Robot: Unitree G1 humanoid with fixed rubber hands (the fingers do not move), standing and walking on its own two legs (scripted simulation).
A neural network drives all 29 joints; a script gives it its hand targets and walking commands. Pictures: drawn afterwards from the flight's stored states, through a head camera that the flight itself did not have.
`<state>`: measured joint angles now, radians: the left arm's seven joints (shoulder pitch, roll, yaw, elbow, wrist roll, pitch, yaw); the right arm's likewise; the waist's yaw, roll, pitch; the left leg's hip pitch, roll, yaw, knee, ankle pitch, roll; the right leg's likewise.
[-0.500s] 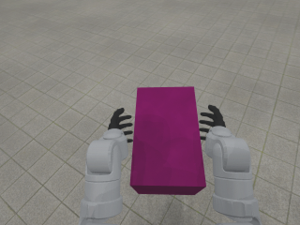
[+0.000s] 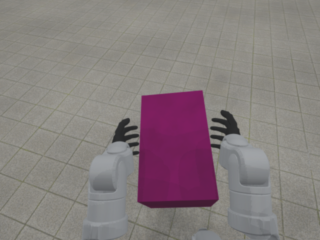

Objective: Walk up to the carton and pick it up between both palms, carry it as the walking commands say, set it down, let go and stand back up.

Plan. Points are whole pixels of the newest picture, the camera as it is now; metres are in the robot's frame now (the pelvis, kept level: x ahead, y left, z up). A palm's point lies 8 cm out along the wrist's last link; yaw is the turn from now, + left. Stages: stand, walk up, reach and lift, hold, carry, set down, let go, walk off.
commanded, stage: carry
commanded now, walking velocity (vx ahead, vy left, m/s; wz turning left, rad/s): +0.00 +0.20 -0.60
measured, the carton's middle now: (176, 150) +0.34 +0.00 +0.00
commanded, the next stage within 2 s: none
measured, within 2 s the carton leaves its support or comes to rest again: neither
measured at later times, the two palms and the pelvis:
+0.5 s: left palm (146, 128) +0.36 +0.08 +0.09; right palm (249, 157) +0.29 -0.16 +0.08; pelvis +0.03 +0.06 +0.00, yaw -18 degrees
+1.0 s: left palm (132, 118) +0.38 +0.11 +0.09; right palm (229, 159) +0.26 -0.10 +0.11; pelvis +0.06 +0.16 +0.00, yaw -33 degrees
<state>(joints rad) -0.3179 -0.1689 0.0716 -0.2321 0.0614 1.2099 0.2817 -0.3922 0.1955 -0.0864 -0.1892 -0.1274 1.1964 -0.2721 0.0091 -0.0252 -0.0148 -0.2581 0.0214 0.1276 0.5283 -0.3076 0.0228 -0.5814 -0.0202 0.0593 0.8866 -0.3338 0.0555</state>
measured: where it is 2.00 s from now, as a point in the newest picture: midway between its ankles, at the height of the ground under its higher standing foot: outside the picture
